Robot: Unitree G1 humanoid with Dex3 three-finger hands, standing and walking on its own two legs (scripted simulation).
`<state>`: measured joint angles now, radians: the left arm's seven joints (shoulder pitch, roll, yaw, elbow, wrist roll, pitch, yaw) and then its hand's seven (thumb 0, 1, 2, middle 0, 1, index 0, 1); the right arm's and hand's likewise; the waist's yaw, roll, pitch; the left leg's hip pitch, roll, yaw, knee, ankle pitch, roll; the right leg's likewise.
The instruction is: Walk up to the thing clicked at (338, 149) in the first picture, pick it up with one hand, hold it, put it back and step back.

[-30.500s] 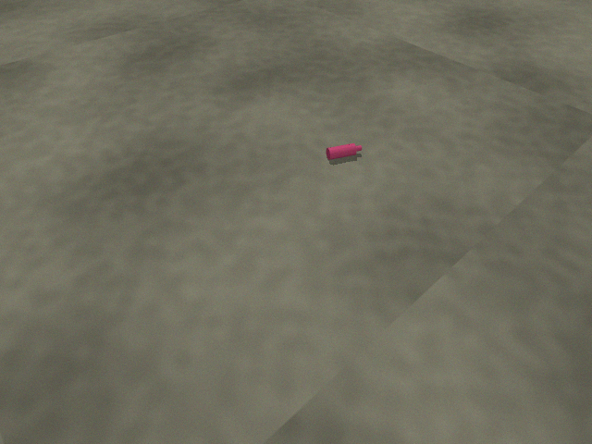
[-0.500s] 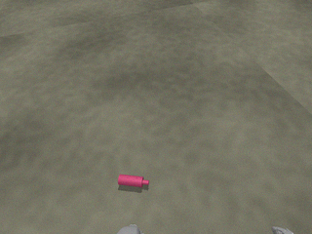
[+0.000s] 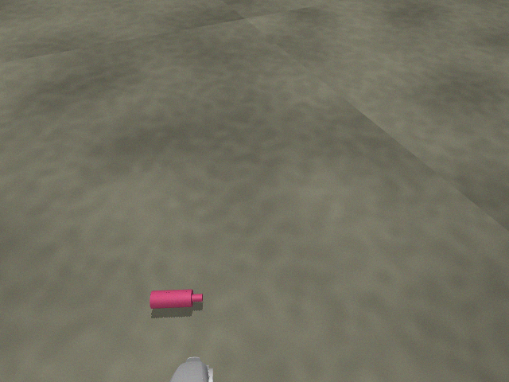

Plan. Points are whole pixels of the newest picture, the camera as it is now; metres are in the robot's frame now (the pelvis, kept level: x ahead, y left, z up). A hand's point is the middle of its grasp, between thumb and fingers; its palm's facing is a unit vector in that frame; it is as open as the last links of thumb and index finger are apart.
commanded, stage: walk up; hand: left
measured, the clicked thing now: (177, 298) +0.56 +0.28 -0.70
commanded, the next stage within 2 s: stand in 1.86 s
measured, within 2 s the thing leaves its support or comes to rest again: neither
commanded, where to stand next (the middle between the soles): +0.16 +0.03 m, yaw +2 degrees
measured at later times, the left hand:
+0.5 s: hand (63, 371) +0.19 +0.32 -0.11, palm faces -0.02 -0.93 -0.37, open 7.4 cm
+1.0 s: hand (102, 344) +0.23 +0.27 -0.12, palm faces +0.05 -0.92 -0.40, open 7.3 cm
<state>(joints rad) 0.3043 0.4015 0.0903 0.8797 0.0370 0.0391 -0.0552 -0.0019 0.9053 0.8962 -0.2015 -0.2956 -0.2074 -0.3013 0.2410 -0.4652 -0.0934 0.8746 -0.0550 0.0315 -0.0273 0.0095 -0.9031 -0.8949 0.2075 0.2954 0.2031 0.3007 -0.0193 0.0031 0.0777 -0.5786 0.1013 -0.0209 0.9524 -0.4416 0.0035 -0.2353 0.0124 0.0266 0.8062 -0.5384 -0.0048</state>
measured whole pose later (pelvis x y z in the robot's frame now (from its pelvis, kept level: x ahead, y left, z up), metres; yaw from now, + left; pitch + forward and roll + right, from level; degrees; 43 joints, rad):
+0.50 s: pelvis +0.11 +0.04 +0.03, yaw +2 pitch -3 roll +0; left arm 0.26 0.43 0.05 0.85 -0.01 -0.02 -0.02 0.00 0.91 0.90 -0.20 -0.30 -0.21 -0.30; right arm 0.33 -0.37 -0.03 0.87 0.00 -0.08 0.03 0.01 -0.90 -0.89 0.21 0.30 0.20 0.30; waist -0.04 -0.04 0.11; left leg -0.24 0.02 0.04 0.59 -0.29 0.01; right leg -0.40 -0.01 0.09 1.15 -0.44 -0.05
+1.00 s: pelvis +0.14 +0.00 +0.01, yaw +5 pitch -2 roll +1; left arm 0.10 0.36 0.03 0.88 0.02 0.02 0.00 0.00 0.90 0.90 -0.21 -0.30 -0.21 -0.30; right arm 0.18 -0.42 -0.02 0.91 0.01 0.01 -0.01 0.01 -0.91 -0.90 0.20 0.29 0.20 0.30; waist 0.02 0.02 0.14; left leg -0.35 -0.02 -0.02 0.89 -0.52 0.00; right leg -0.46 -0.05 -0.05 0.68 -0.20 -0.03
